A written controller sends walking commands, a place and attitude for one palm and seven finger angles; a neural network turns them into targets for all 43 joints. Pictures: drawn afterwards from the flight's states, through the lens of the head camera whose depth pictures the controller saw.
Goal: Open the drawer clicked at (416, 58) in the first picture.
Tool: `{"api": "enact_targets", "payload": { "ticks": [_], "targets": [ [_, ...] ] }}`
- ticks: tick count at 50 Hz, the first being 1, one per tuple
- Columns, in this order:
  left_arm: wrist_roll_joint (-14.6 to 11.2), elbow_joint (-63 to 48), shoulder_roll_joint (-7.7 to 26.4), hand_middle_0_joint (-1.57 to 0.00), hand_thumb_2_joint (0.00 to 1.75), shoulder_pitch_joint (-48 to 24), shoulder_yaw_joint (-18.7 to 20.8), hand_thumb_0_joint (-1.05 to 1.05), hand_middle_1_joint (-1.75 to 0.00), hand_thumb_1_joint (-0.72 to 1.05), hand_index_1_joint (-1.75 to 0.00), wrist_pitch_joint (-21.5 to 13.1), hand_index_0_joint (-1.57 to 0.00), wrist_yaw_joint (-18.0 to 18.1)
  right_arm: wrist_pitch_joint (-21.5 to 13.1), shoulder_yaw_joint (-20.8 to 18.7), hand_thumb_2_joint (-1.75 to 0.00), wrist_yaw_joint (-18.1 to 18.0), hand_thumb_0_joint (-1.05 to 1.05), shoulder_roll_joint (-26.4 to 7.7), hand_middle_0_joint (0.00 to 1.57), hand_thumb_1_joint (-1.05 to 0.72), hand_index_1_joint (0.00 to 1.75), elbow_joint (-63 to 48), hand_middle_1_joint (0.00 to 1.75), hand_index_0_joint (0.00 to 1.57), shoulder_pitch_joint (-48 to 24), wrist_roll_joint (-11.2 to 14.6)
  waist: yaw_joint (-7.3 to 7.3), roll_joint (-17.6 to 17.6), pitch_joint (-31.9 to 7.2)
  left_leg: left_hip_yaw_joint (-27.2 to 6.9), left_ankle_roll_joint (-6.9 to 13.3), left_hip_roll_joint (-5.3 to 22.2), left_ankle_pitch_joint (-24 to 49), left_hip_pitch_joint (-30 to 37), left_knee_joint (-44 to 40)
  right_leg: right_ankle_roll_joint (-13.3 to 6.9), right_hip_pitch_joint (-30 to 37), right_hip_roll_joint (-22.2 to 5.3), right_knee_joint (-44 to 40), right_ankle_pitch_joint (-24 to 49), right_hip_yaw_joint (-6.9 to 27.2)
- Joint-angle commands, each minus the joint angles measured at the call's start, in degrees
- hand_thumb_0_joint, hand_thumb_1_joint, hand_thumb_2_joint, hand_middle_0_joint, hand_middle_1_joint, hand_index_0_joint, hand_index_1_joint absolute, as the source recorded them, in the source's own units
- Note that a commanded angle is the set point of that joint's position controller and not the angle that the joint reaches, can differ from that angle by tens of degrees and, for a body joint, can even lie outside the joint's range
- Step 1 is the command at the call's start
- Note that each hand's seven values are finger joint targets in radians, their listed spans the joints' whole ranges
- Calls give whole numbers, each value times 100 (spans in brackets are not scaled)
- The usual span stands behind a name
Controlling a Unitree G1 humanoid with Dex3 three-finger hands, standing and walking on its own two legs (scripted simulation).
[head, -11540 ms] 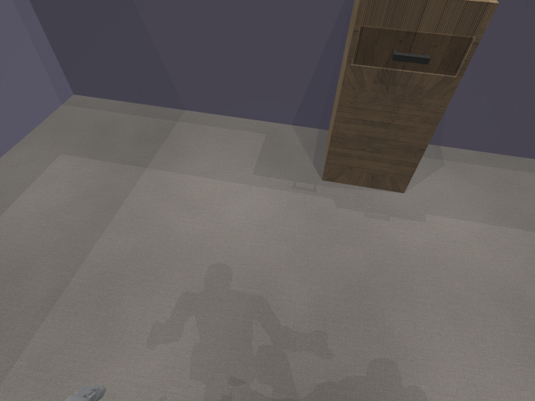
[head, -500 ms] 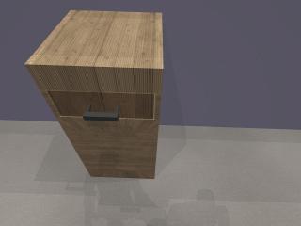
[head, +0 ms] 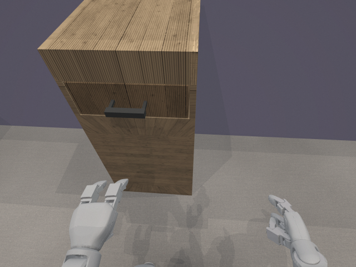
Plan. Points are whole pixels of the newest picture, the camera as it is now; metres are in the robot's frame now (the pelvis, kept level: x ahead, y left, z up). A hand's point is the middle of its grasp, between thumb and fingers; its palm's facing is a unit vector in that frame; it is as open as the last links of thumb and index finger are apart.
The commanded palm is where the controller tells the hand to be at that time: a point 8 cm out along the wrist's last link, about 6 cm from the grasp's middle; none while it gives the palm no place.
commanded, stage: raise the hand with hooked fingers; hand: left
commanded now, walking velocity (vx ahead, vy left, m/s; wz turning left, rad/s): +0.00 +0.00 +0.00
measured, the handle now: (127, 108) +0.56 +0.24 +0.00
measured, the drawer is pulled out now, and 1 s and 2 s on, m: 0.00 0.00 0.00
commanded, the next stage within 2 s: move the hooked fingers above the handle in 1.50 s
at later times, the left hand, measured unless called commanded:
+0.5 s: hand (82, 194) +0.25 +0.25 +0.03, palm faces +0.03 -0.12 -0.99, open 11.4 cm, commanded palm +0.22 +0.25 +0.09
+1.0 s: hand (64, 154) +0.30 +0.28 +0.10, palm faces +0.06 -0.07 -1.00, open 13.7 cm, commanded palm +0.28 +0.28 +0.16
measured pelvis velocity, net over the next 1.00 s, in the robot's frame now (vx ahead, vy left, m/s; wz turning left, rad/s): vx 0.02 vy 0.04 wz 0.04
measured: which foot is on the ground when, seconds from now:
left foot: down 0.00-1.00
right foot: down 0.00-1.00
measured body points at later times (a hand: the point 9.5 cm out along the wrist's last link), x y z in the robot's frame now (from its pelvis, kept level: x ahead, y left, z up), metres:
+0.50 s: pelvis +0.00 +0.02 +0.02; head +0.03 +0.00 +0.47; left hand +0.24 +0.25 +0.09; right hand +0.17 -0.20 -0.10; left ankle +0.02 +0.14 -0.70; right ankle +0.01 -0.08 -0.70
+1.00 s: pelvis +0.02 +0.04 +0.04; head +0.04 +0.01 +0.48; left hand +0.29 +0.28 +0.15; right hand +0.24 -0.16 -0.07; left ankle +0.02 +0.14 -0.70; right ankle +0.01 -0.08 -0.70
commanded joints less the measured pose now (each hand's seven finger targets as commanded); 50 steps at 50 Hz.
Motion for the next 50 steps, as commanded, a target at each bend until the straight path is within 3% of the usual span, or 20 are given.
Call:
{"api": "enact_targets", "payload": {
  "ticks": [1, 3, 5, 8, 11, 14, 19, 23, 29, 34, 38, 40, 46, 50],
  "targets": [
    [192, -1383, 1176, -24, 69, -1361, 995, 0, -62, 41, -62, 256, -24, 756, 137, -79, -90, -146, 0, -229, 20, -90, 30, -901, 30, 20, -427, -24, -21, 226, -1169, -406, 217, -584, 321, 645, 144, -109, 263, 29, -1296, 48, 1122],
    [-8, -1517, 1313, -24, 67, -2165, 1012, 0, -64, 36, -64, 287, -24, 776, 131, -54, -90, -290, 0, -195, 20, -90, 30, -811, 30, 20, -460, -40, -299, 2, -1172, -498, 267, -559, 111, 600, 263, -17, 285, 4, -1435, -116, 1132],
    [-140, -1261, 1234, -24, 65, -2323, 807, 0, -68, 32, -68, 293, -24, 635, 53, -24, -90, -371, 0, -188, 20, -90, 30, -716, 30, 20, -510, -40, -426, 123, -1003, -508, 297, -546, 54, 710, 236, 20, 302, -13, -1597, -137, 1052],
    [-393, -1030, 1065, -25, 62, -2303, 554, 0, -72, 25, -72, 412, -25, 229, 17, 57, -90, -452, 0, -213, 20, -90, 30, -650, 30, 20, -600, -26, -444, 58, -998, -538, 326, -504, 176, 805, -44, 89, 676, 2, -1649, 312, 738],
    [-515, -620, 1066, -25, 59, -2085, 435, 0, -76, 18, -76, 586, -25, -249, 64, 151, -90, -499, 0, -228, 20, -90, 30, -583, 30, 20, -560, 52, -314, -120, -646, -519, 299, -466, 194, 792, -461, 122, 989, 2, -1834, 378, 557],
    [-511, -548, 1288, -26, 56, -1857, 662, 0, -81, 11, -81, 611, -26, -580, 131, 200, -90, -491, 0, -245, 20, -90, 30, -560, 30, 20, -470, 70, -95, -36, -734, -501, 269, -433, 411, 928, -782, 97, 1408, 5, -1862, 619, 428],
    [-476, -879, 1483, -27, 51, -1692, 1070, 0, -88, -1, -88, 332, -27, -604, 154, 142, -90, -421, 0, -256, 20, -90, 30, -584, 30, 20, -389, 48, 70, 99, -754, -506, 242, -383, 760, 1179, -1069, 50, 1661, 48, -1811, 1000, 213],
    [-475, -935, 1457, -27, 47, -1903, 1159, 0, -94, -10, -94, 271, -27, -375, 153, 48, -90, -374, 0, -304, 20, -90, 30, -542, 30, 20, -304, 48, -31, 53, -767, -543, 244, -333, 900, 1364, -1102, 35, 1522, 111, -1746, 1040, 29],
    [-504, -1264, 1508, -28, 41, -2605, 952, 0, -103, -24, -103, 465, -28, -360, 177, -37, -90, -365, 0, -396, 20, -90, 30, -449, 30, 20, -273, 104, -109, 408, -1051, -580, 234, -269, 1200, 1892, -1218, 29, 1513, 118, -1737, 1232, -85],
    [-621, -1111, 1555, -29, 36, -2698, 877, 0, -111, -36, -111, 667, -29, -718, 252, -14, -90, -374, 0, -424, 20, -90, 30, -400, 30, 20, -318, 184, -81, 246, -884, -625, 217, -226, 1439, 2066, -1452, 41, 1741, 131, -1876, 1420, -148],
    [-612, -1105, 1703, -30, 32, -2994, 915, 0, -117, -45, -117, 751, -30, -1015, 321, 42, -90, -380, 0, -413, 20, -90, 30, -420, 30, 20, -354, 229, -28, 476, -701, -656, 174, -200, 1594, 2218, -1685, 17, 1905, 150, -2014, 1448, -189],
    [-617, -1132, 1744, -30, 30, -3122, 923, 0, -120, -50, -120, 744, -30, -1143, 343, 58, -90, -377, 0, -387, 20, -90, 30, -395, 30, 20, -327, 233, -16, 404, -739, -641, 172, -187, 1830, 2368, -1737, 21, 2036, 157, -2083, 1634, -193],
    [-692, -1080, 1874, -30, 30, -3658, 920, 0, -120, -50, -120, 709, -30, -1505, 418, 120, -90, -378, 0, -387, 20, -90, 30, -365, 30, 20, -324, 263, -49, 410, -685, -615, 169, -214, 2062, 2573, -1882, 46, 2262, 160, -2297, 1882, -206],
    [-776, -993, 2133, -30, 30, -3938, 1079, 0, -120, -50, -120, 601, -30, -1738, 427, 140, -90, -408, 0, -401, 20, -90, 30, -316, 30, 20, -304, 267, -48, 327, -765, -586, 192, -250, 2178, 2653, -1942, 57, 2502, 154, -2421, 2083, -182]
  ]
}}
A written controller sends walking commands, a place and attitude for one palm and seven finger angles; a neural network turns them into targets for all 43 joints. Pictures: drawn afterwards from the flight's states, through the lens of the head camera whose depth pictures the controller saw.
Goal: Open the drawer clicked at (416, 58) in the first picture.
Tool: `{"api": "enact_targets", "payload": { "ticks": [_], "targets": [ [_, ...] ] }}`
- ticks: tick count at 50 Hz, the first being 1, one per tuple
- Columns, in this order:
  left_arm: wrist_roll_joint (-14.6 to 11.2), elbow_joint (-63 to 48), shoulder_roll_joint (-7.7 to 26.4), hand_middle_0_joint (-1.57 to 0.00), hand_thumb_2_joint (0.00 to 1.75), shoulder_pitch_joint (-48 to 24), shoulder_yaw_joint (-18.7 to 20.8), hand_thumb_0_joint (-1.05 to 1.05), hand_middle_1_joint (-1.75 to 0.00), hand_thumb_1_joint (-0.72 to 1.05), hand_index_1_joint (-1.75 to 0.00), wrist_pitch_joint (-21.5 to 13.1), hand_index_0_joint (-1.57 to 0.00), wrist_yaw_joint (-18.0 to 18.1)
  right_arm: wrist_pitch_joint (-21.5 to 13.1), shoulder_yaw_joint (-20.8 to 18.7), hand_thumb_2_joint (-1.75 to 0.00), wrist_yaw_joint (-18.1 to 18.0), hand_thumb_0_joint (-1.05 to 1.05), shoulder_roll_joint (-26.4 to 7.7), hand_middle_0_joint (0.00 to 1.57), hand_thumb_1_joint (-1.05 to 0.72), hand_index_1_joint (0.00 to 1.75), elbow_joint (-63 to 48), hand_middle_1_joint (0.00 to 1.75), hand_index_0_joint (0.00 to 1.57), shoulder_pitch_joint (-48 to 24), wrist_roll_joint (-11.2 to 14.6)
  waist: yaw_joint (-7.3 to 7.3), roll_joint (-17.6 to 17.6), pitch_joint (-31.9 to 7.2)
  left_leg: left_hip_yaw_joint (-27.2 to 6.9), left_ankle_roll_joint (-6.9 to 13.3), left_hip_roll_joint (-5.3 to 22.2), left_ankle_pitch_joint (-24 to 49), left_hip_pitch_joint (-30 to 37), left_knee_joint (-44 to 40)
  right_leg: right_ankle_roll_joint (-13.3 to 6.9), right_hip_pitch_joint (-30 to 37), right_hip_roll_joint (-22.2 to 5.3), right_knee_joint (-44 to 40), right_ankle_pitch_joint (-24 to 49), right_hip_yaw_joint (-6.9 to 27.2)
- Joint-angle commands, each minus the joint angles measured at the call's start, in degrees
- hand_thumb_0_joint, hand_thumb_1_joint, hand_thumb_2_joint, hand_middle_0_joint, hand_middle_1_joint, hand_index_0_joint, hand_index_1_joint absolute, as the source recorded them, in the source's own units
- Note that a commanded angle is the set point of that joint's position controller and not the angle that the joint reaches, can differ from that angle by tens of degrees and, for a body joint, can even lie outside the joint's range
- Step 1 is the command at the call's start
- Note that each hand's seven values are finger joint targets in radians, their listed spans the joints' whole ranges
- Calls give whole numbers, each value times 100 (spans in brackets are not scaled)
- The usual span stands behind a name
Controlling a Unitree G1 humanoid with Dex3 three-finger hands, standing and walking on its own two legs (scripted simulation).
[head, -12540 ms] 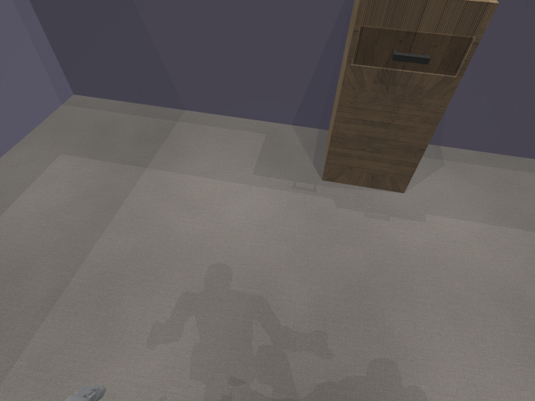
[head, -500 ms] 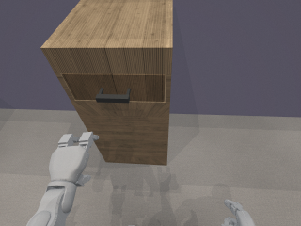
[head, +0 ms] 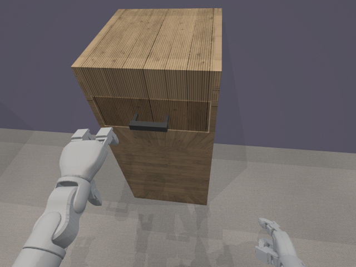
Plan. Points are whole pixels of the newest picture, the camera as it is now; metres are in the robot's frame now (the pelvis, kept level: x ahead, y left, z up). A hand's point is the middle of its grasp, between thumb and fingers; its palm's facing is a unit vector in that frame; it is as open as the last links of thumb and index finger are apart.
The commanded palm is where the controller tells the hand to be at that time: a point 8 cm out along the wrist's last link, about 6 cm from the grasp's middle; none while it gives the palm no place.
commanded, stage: raise the hand with hooked fingers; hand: left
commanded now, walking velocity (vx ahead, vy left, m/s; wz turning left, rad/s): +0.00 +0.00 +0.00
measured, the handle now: (150, 121) +0.55 +0.18 -0.04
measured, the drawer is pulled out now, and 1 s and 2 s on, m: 0.00 0.00 0.00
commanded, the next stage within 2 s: move the hooked fingers above the handle in 0.50 s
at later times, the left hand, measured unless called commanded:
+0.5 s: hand (102, 159) +0.31 +0.22 +0.08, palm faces +0.05 -0.08 -1.00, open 13.9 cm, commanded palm +0.29 +0.23 +0.13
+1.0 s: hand (116, 148) +0.35 +0.21 +0.06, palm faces +0.01 -0.07 -1.00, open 13.9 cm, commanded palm +0.33 +0.21 +0.12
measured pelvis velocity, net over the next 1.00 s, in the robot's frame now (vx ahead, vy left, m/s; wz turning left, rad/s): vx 0.00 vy -0.01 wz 0.00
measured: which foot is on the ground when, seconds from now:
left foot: down 0.00-1.00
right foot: down 0.00-1.00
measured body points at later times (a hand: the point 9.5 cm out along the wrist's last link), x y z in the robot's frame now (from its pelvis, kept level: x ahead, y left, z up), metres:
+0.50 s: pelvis +0.01 -0.01 +0.00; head +0.04 -0.05 +0.45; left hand +0.30 +0.22 +0.13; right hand +0.18 -0.25 -0.12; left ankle +0.01 +0.10 -0.73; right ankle -0.01 -0.12 -0.73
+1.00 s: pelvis +0.00 -0.01 +0.00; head +0.03 -0.04 +0.45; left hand +0.35 +0.21 +0.12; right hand +0.16 -0.25 -0.12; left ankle +0.01 +0.10 -0.73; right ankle -0.01 -0.12 -0.73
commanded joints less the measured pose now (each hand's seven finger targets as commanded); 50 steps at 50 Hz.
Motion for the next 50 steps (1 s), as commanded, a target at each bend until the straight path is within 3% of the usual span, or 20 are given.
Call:
{"api": "enact_targets", "payload": {
  "ticks": [1, 5, 7, 10, 16, 18, 23, 24, 26, 29, 31, 32, 35, 38, 40, 42, 43, 48, 50],
  "targets": [
    [-62, -1155, 1231, -30, 30, -1725, 799, 0, -120, -50, -120, -159, -30, -39, -175, -248, -90, -113, 0, -722, 20, -90, 30, -711, 30, 20, -485, -1, -96, -190, -1444, -304, -52, -35, 1702, 945, -472, -238, 472, 283, -489, 1444, 75],
    [-178, -1105, 1430, -30, 30, -1965, 934, 0, -120, -50, -120, -307, -30, -194, -180, -259, -90, -130, 0, -748, 20, -90, 30, -653, 30, 20, -441, 8, -102, -119, -1503, -296, -43, -46, 1879, 1025, -509, -229, 613, 276, -571, 1652, 84],
    [-272, -893, 1221, -30, 30, -1644, 829, 0, -120, -50, -120, -329, -30, -292, -173, -277, -90, -110, 0, -756, 20, -90, 30, -651, 30, 20, -405, 28, -93, -243, -1384, -255, -33, -67, 1945, 940, -510, -212, 627, 276, -597, 1809, 80],
    [-335, -940, 1273, -30, 30, -1380, 930, 0, -120, -50, -120, -433, -30, -382, -161, -306, -90, -62, 0, -809, 20, -90, 30, -673, 30, 20, -389, 28, -34, -394, -1418, -217, -21, -87, 2036, 809, -518, -203, 787, 258, -585, 2041, 123],
    [-277, -1255, 1444, -30, 30, -1493, 1169, 0, -120, -50, -120, -702, -30, -115, -187, -366, -90, -34, 0, -816, 20, -90, 30, -674, 30, 20, -354, 15, 9, -239, -1562, -220, -15, -102, 1953, 808, -499, -210, 731, 238, -547, 1948, 151],
    [-239, -1325, 1624, -30, 30, -1515, 1368, 0, -120, -50, -120, -730, -30, 47, -205, -392, -90, -46, 0, -825, 20, -90, 30, -655, 30, 20, -343, 1, 47, -206, -1798, -221, -11, -111, 2040, 839, -456, -211, 833, 239, -509, 2055, 185],
    [-258, -1054, 1435, -30, 30, -1519, 1196, 0, -120, -50, -120, -560, -30, 220, -211, -419, -90, -54, 0, -817, 20, -90, 30, -585, 30, 20, -371, 69, -45, -231, -1627, -164, 6, -134, 1820, 744, -449, -188, 710, 231, -549, 1961, 208],
    [-262, -1004, 1374, -30, 30, -1519, 1114, 0, -120, -50, -120, -515, -30, 209, -212, -410, -90, -59, 0, -805, 20, -90, 30, -567, 30, 20, -358, 71, -34, -366, -1645, -152, 15, -130, 1768, 724, -467, -173, 750, 203, -545, 1943, 202],
    [-265, -1056, 1325, -30, 30, -1577, 998, 0, -120, -50, -120, -453, -30, 178, -210, -412, -90, -73, 0, -813, 20, -90, 30, -574, 30, 20, -409, 80, -62, -248, -1621, -126, 27, -142, 1696, 750, -483, -170, 731, 202, -574, 1907, 219],
    [-264, -881, 1258, -30, 30, -1517, 892, 0, -120, -50, -120, -371, -30, 49, -192, -371, -90, -83, 0, -816, 20, -90, 30, -585, 30, 20, -449, 87, -88, -386, -1391, -131, 29, -139, 1550, 660, -536, -163, 679, 208, -625, 1736, 204],
    [-255, -896, 1410, -30, 30, -1594, 999, 0, -120, -50, -120, -420, -30, -8, -185, -369, -90, -110, 0, -818, 20, -90, 30, -579, 30, 20, -448, 73, -68, -419, -1441, -125, 40, -155, 1500, 661, -544, -157, 728, 204, -634, 1724, 221],
    [-256, -827, 1272, -30, 30, -1659, 875, 0, -120, -50, -120, -432, -30, -32, -184, -358, -90, -125, 0, -802, 20, -90, 30, -589, 30, 20, -445, 76, -92, -473, -1381, -110, 50, -156, 1471, 651, -529, -147, 662, 199, -645, 1708, 211],
    [-217, -449, 1343, -30, 30, -2194, 890, 0, -120, -50, -120, -544, -30, -19, -207, -346, -90, -171, 0, -798, 20, -90, 30, -497, 30, 20, -324, 83, -180, -548, -1194, -116, 49, -147, 1204, 569, -532, -144, 453, 210, -700, 1368, 195],
    [-123, -217, 1437, -30, 30, -2670, 912, 0, -120, -50, -120, -654, -30, 50, -235, -369, -90, -210, 0, -800, 20, -90, 30, -451, 30, 20, -238, 76, -194, -430, -1437, -121, 51, -171, 1131, 600, -458, -148, 412, 219, -675, 1236, 229],
    [-86, -134, 1301, -30, 30, -2921, 765, 0, -120, -50, -120, -729, -30, 113, -263, -393, -90, -213, 0, -763, 20, -90, 30, -421, 30, 20, -189, 80, -236, -226, -1553, -125, 47, -174, 1185, 644, -404, -168, 343, 217, -616, 1286, 218],
    [-82, 104, 1128, -30, 30, -3110, 603, 0, -120, -50, -120, -737, -30, 149, -274, -414, -90, -211, 0, -764, 20, -90, 30, -391, 30, 20, -100, 91, -287, -291, -1576, -138, 46, -164, 1222, 638, -353, -170, 231, 232, -564, 1317, 180],
    [-66, 244, 1220, -30, 30, -3235, 675, 0, -120, -50, -120, -741, -30, 168, -279, -430, -90, -203, 0, -799, 20, -90, 30, -350, 30, 20, -45, 94, -314, -227, -1568, -149, 30, -152, 1201, 619, -351, -177, 185, 249, -569, 1264, 181],
    [14, 633, 1184, -30, 30, -3329, 659, 0, -120, -50, -120, -665, -30, 244, -229, -484, -90, -158, 0, -828, 20, -90, 30, -344, 30, 20, 112, 89, -232, -273, -1880, -166, 17, -139, 1546, 559, -276, -211, 306, 270, -393, 1611, 144],
    [-6, 784, 1114, -30, 30, -3355, 602, 0, -120, -50, -120, -618, -30, 265, -202, -484, -90, -147, 0, -835, 20, -90, 30, -351, 30, 20, 156, 105, -254, -369, -1816, -156, 24, -127, 1573, 461, -262, -211, 284, 261, -350, 1674, 128]
  ]
}}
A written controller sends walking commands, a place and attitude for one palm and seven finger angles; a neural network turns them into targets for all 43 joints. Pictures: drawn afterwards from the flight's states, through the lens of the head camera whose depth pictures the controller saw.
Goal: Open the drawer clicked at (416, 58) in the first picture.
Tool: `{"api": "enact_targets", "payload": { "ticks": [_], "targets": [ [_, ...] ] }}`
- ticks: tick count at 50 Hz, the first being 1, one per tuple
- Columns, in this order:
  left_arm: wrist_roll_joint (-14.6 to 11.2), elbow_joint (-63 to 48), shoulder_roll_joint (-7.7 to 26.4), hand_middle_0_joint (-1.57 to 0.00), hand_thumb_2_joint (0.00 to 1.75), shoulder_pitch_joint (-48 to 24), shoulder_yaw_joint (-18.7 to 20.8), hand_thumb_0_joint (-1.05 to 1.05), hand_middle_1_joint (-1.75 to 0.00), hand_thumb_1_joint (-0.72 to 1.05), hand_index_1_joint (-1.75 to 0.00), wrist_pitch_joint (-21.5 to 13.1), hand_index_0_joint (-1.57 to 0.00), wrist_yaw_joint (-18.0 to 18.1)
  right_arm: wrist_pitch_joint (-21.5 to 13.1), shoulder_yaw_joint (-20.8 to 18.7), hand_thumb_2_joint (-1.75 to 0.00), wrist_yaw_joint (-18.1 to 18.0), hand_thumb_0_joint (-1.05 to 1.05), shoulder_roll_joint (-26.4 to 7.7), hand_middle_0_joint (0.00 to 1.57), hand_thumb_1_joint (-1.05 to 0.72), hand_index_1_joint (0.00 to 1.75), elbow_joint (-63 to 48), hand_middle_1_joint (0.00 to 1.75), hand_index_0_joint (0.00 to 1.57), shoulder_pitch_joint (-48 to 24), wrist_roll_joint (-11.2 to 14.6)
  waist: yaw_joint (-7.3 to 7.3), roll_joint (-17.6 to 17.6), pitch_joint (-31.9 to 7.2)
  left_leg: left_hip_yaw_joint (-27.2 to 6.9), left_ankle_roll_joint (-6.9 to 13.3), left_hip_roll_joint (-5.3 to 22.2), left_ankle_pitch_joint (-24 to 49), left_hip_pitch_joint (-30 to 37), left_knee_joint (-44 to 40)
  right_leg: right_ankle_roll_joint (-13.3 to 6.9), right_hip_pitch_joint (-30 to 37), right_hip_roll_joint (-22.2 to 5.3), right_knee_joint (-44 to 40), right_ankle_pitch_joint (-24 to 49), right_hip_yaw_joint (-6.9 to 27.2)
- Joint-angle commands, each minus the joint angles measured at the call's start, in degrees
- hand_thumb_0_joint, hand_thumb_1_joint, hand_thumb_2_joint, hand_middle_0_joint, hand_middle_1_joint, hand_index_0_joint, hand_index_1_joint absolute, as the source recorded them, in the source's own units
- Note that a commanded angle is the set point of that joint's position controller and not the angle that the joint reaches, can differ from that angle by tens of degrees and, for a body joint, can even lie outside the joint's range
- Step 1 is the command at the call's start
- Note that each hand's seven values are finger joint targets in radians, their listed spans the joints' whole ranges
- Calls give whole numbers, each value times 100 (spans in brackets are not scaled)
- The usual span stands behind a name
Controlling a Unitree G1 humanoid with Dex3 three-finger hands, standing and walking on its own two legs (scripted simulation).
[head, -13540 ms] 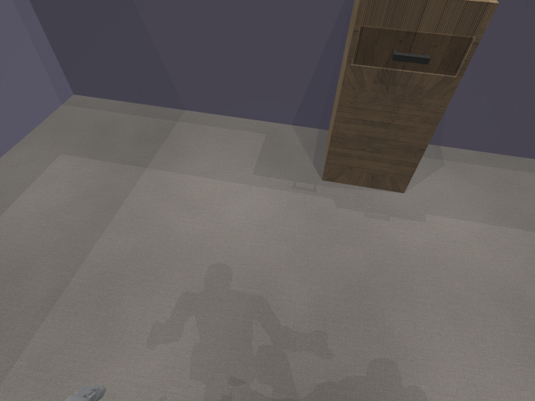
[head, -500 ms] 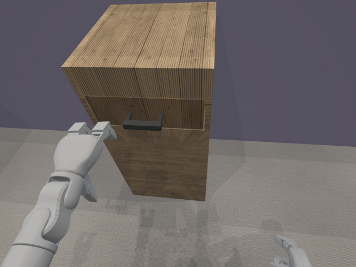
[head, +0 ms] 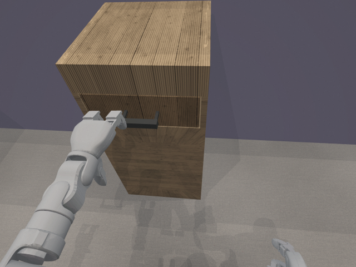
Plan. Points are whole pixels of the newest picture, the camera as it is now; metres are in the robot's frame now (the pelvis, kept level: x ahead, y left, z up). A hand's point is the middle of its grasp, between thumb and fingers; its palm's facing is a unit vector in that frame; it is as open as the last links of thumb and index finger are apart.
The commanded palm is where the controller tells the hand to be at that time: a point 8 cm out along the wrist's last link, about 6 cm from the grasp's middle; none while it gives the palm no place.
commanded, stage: move the hooked fingers above the handle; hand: left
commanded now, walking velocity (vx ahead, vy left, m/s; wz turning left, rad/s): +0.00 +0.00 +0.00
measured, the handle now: (139, 118) +0.55 +0.19 -0.04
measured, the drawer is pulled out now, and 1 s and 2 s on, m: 0.00 0.00 0.00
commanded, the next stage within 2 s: lower the fingers behind the handle in 1.80 s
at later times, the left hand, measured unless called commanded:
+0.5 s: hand (119, 132) +0.42 +0.21 +0.04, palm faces -0.02 -0.04 -1.00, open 13.9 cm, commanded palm +0.41 +0.21 +0.10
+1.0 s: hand (133, 120) +0.49 +0.19 +0.02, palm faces -0.05 -0.03 -1.00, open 13.9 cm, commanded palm +0.47 +0.19 +0.08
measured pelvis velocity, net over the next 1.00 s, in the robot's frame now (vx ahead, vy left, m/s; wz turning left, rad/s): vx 0.01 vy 0.01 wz -0.03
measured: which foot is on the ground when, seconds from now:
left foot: down 0.00-1.00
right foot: down 0.00-1.00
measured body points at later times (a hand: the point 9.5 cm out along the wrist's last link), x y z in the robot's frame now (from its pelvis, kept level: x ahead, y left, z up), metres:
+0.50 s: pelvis +0.00 +0.01 -0.01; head +0.05 -0.01 +0.44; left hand +0.42 +0.21 +0.09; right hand +0.09 -0.26 -0.14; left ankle +0.01 +0.11 -0.73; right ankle -0.01 -0.11 -0.73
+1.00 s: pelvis +0.01 +0.01 -0.02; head +0.09 +0.00 +0.43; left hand +0.48 +0.19 +0.07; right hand +0.03 -0.27 -0.15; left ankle +0.01 +0.11 -0.73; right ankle -0.01 -0.11 -0.73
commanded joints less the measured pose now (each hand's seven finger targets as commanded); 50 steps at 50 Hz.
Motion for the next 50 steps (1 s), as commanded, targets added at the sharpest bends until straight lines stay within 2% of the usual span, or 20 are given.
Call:
{"api": "enact_targets", "payload": {
  "ticks": [1, 7, 9, 10, 13, 15, 18, 20, 23, 27, 29, 32, 33, 35, 38, 40, 44, 45, 49, 50],
  "targets": [
    [1, -806, 1171, -30, 30, -1858, 770, 0, -120, -50, -120, 50, -30, 290, -136, -260, -90, -49, 0, -697, 20, -90, 30, -683, 30, 20, -200, 2, -22, -350, -1821, -66, 121, -193, 1488, 722, -169, -107, 602, 182, -281, 1633, 211],
    [108, -640, 1049, -30, 30, -2351, 607, 0, -120, -50, -120, 79, -30, 410, -119, -327, -90, -34, 0, -729, 20, -90, 30, -685, 30, 20, -7, 19, -112, -274, -1952, -78, 126, -173, 1522, 724, -97, -129, 430, 210, -189, 1575, 194],
    [116, -363, 1093, -30, 30, -2289, 684, 0, -120, -50, -120, 96, -30, 450, -125, -343, -90, -41, 0, -742, 20, -90, 30, -649, 30, 20, 70, 23, -131, -395, -1913, -76, 144, -167, 1501, 656, -55, -120, 395, 217, -179, 1555, 189],
    [113, -276, 1058, -30, 30, -2590, 610, 0, -120, -50, -120, 86, -30, 470, -120, -341, -90, -52, 0, -757, 20, -90, 30, -608, 30, 20, 125, 33, -233, -448, -1851, -84, 144, -164, 1370, 612, -54, -107, 288, 219, -191, 1460, 183],
    [192, -38, 1197, -30, 30, -2927, 692, 0, -120, -50, -120, 57, -30, 556, -131, -374, -90, -61, 0, -778, 20, -90, 30, -546, 30, 20, 248, 22, -250, -327, -1940, -110, 138, -166, 1340, 609, -13, -132, 199, 246, -155, 1323, 173],
    [212, 30, 935, -30, 30, -3370, 395, 0, -120, -50, -120, 15, -30, 607, -146, -392, -90, -52, 0, -761, 20, -90, 30, -501, 30, 20, 341, 26, -369, -183, -2013, -123, 146, -144, 1366, 723, 47, -137, -11, 243, -118, 1324, 166],
    [233, 508, 1107, -30, 30, -3413, 584, 0, -120, -50, -120, 25, -30, 647, -134, -406, -90, -61, 0, -798, 20, -90, 30, -454, 30, 20, 484, 17, -367, -311, -2116, -126, 141, -164, 1420, 593, 119, -139, 40, 264, -54, 1400, 148],
    [254, 836, 948, -30, 30, -3642, 429, 0, -120, -50, -120, 38, -30, 679, -127, -405, -90, -51, 0, -782, 20, -90, 30, -421, 30, 20, 551, 22, -413, -317, -1981, -114, 152, -155, 1355, 509, 139, -137, -114, 258, -41, 1372, 140],
    [307, 1043, 1247, -30, 30, -3790, 686, 0, -120, -50, -120, -6, -30, 723, -112, -421, -90, -45, 0, -825, 20, -90, 30, -433, 30, 20, 657, -6, -354, -320, -2299, -107, 156, -175, 1467, 426, 198, -149, 56, 266, 27, 1496, 172],
    [337, 1437, 980, -30, 30, -4042, 440, 0, -120, -50, -120, 6, -30, 759, -83, -436, -90, -23, 0, -818, 20, -90, 30, -387, 30, 20, 798, -13, -515, -366, -2233, -61, 171, -156, 1463, 344, 307, -119, -160, 269, 56, 1594, 178],
    [363, 1458, 1145, -30, 30, -4154, 576, 0, -120, -50, -120, -49, -30, 791, -77, -446, -90, -10, 0, -834, 20, -90, 30, -399, 30, 20, 876, -25, -479, -299, -2393, -77, 170, -151, 1599, 326, 343, -132, -114, 279, 125, 1688, 178],
    [390, 1644, 842, -30, 30, -4311, 354, 0, -120, -50, -120, -41, -30, 863, -59, -479, -90, 22, 0, -811, 20, -90, 30, -365, 30, 20, 966, -38, -601, -249, -2380, -79, 163, -141, 1671, 362, 439, -128, -341, 304, 163, 1700, 162],
    [384, 1755, 851, -30, 30, -4459, 380, 0, -120, -50, -120, -37, -30, 886, -58, -476, -90, 27, 0, -824, 20, -90, 30, -338, 30, 20, 1000, -41, -662, -388, -2255, -108, 168, -138, 1584, 257, 446, -123, -400, 309, 149, 1602, 138],
    [429, 1895, 1005, -30, 30, -4625, 467, 0, -120, -50, -120, -6, -30, 968, -64, -484, -90, 27, 0, -843, 20, -90, 30, -300, 30, 20, 1084, -46, -653, -275, -2369, -91, 178, -151, 1461, 221, 472, -123, -441, 313, 165, 1528, 180],
    [491, 2107, 1151, -30, 30, -5049, 535, 0, -120, -50, -120, 52, -30, 1077, -66, -480, -90, 3, 0, -871, 20, -90, 30, -229, 30, 20, 1182, -72, -771, -397, -2481, -115, 189, -155, 1415, 99, 531, -107, -474, 319, 196, 1501, 182],
    [495, 2182, 983, -30, 30, -5260, 364, 0, -120, -50, -120, 80, -30, 1121, -84, -484, -90, 21, 0, -853, 20, -90, 30, -199, 30, 20, 1261, -73, -831, -148, -2580, -107, 185, -148, 1444, 175, 577, -113, -604, 329, 232, 1511, 185],
    [499, 2589, 1266, -30, 30, -5343, 572, 0, -120, -50, -120, 173, -30, 1132, -85, -480, -90, 17, 0, -905, 20, -90, 30, -130, 30, 20, 1434, -94, -864, -241, -2761, -78, 193, -152, 1549, -43, 674, -87, -474, 329, 305, 1761, 213],
    [497, 2686, 1127, -30, 30, -5318, 469, 0, -120, -50, -120, 191, -30, 1115, -82, -485, -90, 24, 0, -889, 20, -90, 30, -133, 30, 20, 1453, -95, -870, -218, -2722, -69, 187, -154, 1581, -58, 680, -89, -490, 335, 307, 1808, 207],
    [502, 2833, 1349, -30, 30, -5350, 623, 0, -120, -50, -120, 162, -30, 1049, -80, -494, -90, 15, 0, -937, 20, -90, 30, -105, 30, 20, 1591, -111, -898, -269, -2894, -48, 198, -139, 1718, -178, 771, -67, -403, 333, 367, 2044, 237],
    [516, 2918, 1230, -30, 30, -5287, 532, 0, -120, -50, -120, 162, -30, 1039, -77, -500, -90, 19, 0, -927, 20, -90, 30, -100, 30, 20, 1593, -113, -915, -238, -2790, -34, 191, -140, 1662, -211, 772, -65, -478, 337, 347, 1996, 236]
  ]
}}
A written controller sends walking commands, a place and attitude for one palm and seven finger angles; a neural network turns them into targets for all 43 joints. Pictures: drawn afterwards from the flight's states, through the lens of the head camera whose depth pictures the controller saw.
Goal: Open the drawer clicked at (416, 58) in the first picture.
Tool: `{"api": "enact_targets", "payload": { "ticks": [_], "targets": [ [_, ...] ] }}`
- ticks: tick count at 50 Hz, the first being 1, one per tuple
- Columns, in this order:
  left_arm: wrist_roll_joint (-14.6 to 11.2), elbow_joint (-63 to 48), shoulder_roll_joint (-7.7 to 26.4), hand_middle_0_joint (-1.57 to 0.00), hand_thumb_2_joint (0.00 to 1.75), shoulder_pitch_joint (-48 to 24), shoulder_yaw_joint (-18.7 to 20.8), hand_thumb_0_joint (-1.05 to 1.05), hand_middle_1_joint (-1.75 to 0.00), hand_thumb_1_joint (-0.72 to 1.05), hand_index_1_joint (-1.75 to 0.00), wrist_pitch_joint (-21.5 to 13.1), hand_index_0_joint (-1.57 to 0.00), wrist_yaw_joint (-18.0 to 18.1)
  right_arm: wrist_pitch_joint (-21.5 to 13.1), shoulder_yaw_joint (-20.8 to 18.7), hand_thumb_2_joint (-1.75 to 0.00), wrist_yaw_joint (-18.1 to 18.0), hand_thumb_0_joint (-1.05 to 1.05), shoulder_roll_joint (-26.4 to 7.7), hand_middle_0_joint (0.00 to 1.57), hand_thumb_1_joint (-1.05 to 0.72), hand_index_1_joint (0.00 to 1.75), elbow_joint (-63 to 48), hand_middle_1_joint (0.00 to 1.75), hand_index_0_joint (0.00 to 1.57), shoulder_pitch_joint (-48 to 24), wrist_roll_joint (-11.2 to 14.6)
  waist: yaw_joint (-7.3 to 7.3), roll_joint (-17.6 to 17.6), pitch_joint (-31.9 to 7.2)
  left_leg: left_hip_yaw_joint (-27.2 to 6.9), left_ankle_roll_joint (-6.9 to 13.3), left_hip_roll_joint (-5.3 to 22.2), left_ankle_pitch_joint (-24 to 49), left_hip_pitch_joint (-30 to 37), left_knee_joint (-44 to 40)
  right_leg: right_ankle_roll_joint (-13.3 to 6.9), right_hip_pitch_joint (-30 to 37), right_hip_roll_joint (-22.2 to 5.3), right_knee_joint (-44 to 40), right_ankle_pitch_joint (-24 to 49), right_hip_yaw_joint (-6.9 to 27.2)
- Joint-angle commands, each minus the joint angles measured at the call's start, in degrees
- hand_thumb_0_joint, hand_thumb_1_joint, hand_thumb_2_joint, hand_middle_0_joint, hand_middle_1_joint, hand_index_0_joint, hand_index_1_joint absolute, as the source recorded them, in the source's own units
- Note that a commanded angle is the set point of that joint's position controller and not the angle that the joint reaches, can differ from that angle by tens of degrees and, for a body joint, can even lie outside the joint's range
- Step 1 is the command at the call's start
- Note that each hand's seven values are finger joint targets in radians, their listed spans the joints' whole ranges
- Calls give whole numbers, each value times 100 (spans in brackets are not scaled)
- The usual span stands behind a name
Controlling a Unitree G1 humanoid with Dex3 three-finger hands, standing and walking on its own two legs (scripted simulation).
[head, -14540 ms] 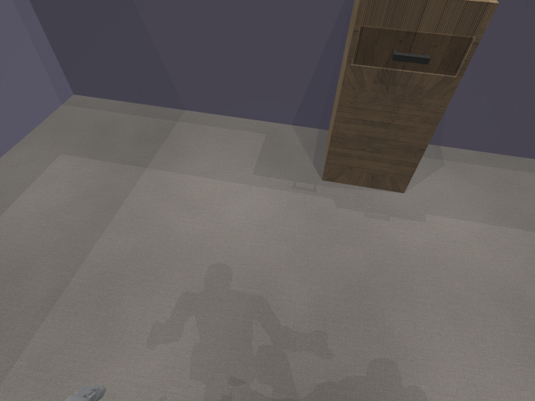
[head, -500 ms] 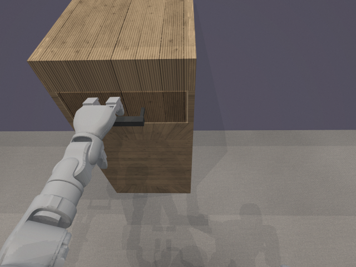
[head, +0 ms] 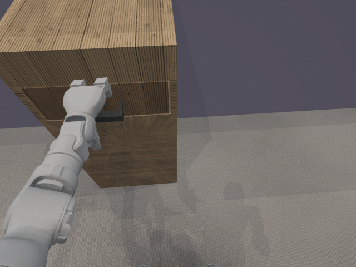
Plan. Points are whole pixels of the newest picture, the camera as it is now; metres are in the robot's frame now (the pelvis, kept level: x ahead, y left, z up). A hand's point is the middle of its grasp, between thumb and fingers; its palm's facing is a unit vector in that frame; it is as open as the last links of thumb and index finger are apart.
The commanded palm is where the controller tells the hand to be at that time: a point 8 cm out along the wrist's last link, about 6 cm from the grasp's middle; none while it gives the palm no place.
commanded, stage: move the hooked fingers above the handle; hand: left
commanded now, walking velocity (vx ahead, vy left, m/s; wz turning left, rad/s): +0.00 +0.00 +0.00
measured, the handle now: (101, 110) +0.53 +0.20 -0.02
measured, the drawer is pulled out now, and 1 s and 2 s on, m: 0.00 0.00 0.00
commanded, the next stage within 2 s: lower the fingers behind the handle in 0.80 s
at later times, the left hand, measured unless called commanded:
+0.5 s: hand (94, 112) +0.49 +0.20 +0.03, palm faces -0.06 -0.03 -1.00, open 13.8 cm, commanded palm +0.47 +0.19 +0.09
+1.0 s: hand (97, 116) +0.47 +0.19 +0.03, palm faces -0.06 -0.03 -1.00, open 13.9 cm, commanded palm +0.46 +0.19 +0.08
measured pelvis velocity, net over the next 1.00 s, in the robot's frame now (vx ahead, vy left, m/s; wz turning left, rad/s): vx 0.01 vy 0.00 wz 0.01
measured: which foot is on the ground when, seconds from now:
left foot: down 0.00-1.00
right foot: down 0.00-1.00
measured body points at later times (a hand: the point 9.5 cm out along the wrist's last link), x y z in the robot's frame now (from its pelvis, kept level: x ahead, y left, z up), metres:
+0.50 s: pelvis +0.01 +0.01 +0.00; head +0.09 +0.00 +0.44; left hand +0.48 +0.20 +0.08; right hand +0.02 -0.26 -0.14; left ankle +0.00 +0.10 -0.72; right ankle -0.01 -0.12 -0.72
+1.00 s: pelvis +0.01 +0.00 +0.00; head +0.08 -0.01 +0.44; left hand +0.47 +0.19 +0.08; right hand +0.04 -0.27 -0.14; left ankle +0.00 +0.10 -0.72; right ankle -0.01 -0.12 -0.72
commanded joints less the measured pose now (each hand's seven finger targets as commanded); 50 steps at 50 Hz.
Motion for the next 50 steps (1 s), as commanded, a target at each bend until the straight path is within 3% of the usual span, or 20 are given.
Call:
{"api": "enact_targets", "payload": {
  "ticks": [1, 5, 8, 9, 12, 13, 16, 19, 23, 24, 25, 28, 31, 33, 34, 40, 42, 44, 45, 50],
  "targets": [
    [22, -872, 1294, -30, 30, -2459, 336, 0, -120, -50, -120, -20, -30, 175, -93, -297, -90, -89, 0, -869, 20, -90, 30, -350, 30, 20, 629, -25, -63, -139, -2299, -146, 131, -255, 2063, 1307, -101, -114, 957, 253, -318, 2207, 105],
    [31, -946, 1087, -30, 30, -2813, 180, 0, -120, -50, -120, -138, -30, 235, -114, -340, -90, -60, 0, -874, 20, -90, 30, -271, 30, 20, 781, -63, -195, 7, -2435, -213, 118, -217, 2217, 1505, 0, -126, 656, 294, -252, 2108, 62],
    [46, -1051, 1668, -30, 30, -2743, 697, 0, -120, -50, -120, -173, -30, 338, -92, -338, -90, -48, 0, -921, 20, -90, 30, -274, 30, 20, 819, -106, -33, 25, -2804, -216, 114, -225, 2467, 1488, 59, -142, 908, 298, -150, 2327, 83],
    [76, -1068, 1501, -30, 30, -2692, 551, 0, -120, -50, -120, -150, -30, 369, -83, -339, -90, -28, 0, -887, 20, -90, 30, -302, 30, 20, 808, -107, -15, 253, -2848, -196, 97, -228, 2473, 1517, 43, -142, 874, 294, -140, 2311, 70],
    [88, -877, 1363, -30, 30, -2533, 481, 0, -120, -50, -120, 15, -30, 449, -56, -338, -90, -3, 0, -895, 20, -90, 30, -285, 30, 20, 761, -84, -38, 110, -2514, -160, 99, -202, 2345, 1404, 13, -139, 739, 315, -197, 2170, 32],
    [115, -891, 1608, -30, 30, -2654, 671, 0, -120, -50, -120, 38, -30, 470, -48, -330, -90, -13, 0, -914, 20, -90, 30, -267, 30, 20, 764, -87, -37, -34, -2595, -182, 109, -200, 2385, 1356, 18, -140, 855, 311, -179, 2230, 36],
    [100, -834, 1285, -30, 30, -2673, 401, 0, -120, -50, -120, 173, -30, 478, -38, -333, -90, -5, 0, -888, 20, -90, 30, -275, 30, 20, 744, -59, -96, 19, -2447, -178, 109, -184, 2280, 1467, -47, -136, 716, 323, -254, 2065, 6],
    [56, -930, 1498, -30, 30, -2808, 495, 0, -120, -50, -120, 174, -30, 394, -33, -305, -90, -48, 0, -912, 20, -90, 30, -299, 30, 20, 743, -47, -82, 35, -2552, -189, 118, -193, 2262, 1483, -93, -123, 869, 297, -271, 2128, 47],
    [10, -1026, 1011, -30, 30, -2672, 169, 0, -120, -50, -120, 38, -30, 224, -41, -332, -90, -51, 0, -861, 20, -90, 30, -330, 30, 20, 726, -42, -143, 41, -2484, -241, 104, -166, 2440, 1755, -57, -134, 687, 315, -306, 2066, 11],
    [7, -1172, 1101, -30, 30, -2709, 234, 0, -120, -50, -120, -24, -30, 222, -47, -335, -90, -56, 0, -876, 20, -90, 30, -319, 30, 20, 744, -44, -114, 78, -2559, -263, 100, -144, 2469, 1822, -66, -129, 682, 307, -284, 2062, 9],
    [-15, -1141, 810, -30, 30, -2620, 22, 0, -120, -50, -120, -35, -30, 205, -51, -343, -90, -41, 0, -848, 20, -90, 30, -338, 30, 20, 708, -44, -147, 123, -2460, -275, 97, -152, 2447, 1894, -66, -132, 569, 321, -317, 1998, 5],
    [-26, -916, 1018, -30, 30, -2570, 227, 0, -120, -50, -120, -50, -30, 239, -38, -311, -90, -47, 0, -873, 20, -90, 30, -295, 30, 20, 703, -45, -145, -151, -2186, -265, 109, -172, 2255, 1621, -86, -137, 601, 313, -332, 1932, -1],
    [69, -957, 1070, -30, 30, -2754, 227, 0, -120, -50, -120, -9, -30, 366, -45, -302, -90, -41, 0, -858, 20, -90, 30, -296, 30, 20, 669, -40, -147, -10, -2166, -272, 96, -177, 2088, 1594, -87, -150, 464, 310, -296, 1760, -14],
    [64, -1100, 1163, -30, 30, -2962, 303, 0, -120, -50, -120, -9, -30, 435, -54, -299, -90, -42, 0, -863, 20, -90, 30, -314, 30, 20, 656, -67, -141, -21, -2362, -264, 104, -201, 2145, 1585, -63, -150, 614, 301, -270, 1867, 12],
    [75, -1156, 1349, -30, 30, -2850, 470, 0, -120, -50, -120, -1, -30, 462, -54, -300, -90, -38, 0, -857, 20, -90, 30, -338, 30, 20, 661, -73, -44, 120, -2603, -231, 105, -218, 2282, 1629, -37, -151, 779, 293, -225, 2055, 40],
    [14, -1128, 1059, -30, 30, -2372, 314, 0, -120, -50, -120, 147, -30, 371, 0, -316, -90, -15, 0, -841, 20, -90, 30, -382, 30, 20, 562, -54, 11, -59, -2560, -188, 92, -191, 2584, 1692, -60, -129, 954, 293, -256, 2362, 7],
    [-18, -1126, 919, -30, 30, -2312, 172, 0, -120, -50, -120, 175, -30, 288, 12, -314, -90, -25, 0, -839, 20, -90, 30, -391, 30, 20, 512, -36, -32, -96, -2404, -165, 107, -206, 2410, 1655, -101, -120, 948, 285, -331, 2299, 28],
    [-5, -1196, 1082, -30, 30, -2426, 227, 0, -120, -50, -120, 113, -30, 237, 18, -291, -90, -58, 0, -854, 20, -90, 30, -395, 30, 20, 507, -11, -50, -131, -2284, -185, 116, -217, 2209, 1575, -166, -121, 970, 271, -370, 2170, 39],
    [-11, -1215, 831, -30, 30, -2509, 15, 0, -120, -50, -120, 91, -30, 219, 9, -301, -90, -66, 0, -829, 20, -90, 30, -390, 30, 20, 488, -4, -123, -151, -2185, -189, 125, -223, 2115, 1603, -167, -118, 863, 276, -404, 2079, 40],
    [30, -1149, 1019, -30, 30, -2553, 198, 0, -120, -50, -120, -113, -30, 301, -54, -297, -90, -97, 0, -838, 20, -90, 30, -329, 30, 20, 566, -39, -106, -115, -2237, -214, 125, -236, 1918, 1519, -129, -132, 749, 267, -350, 1868, 65]
  ]
}}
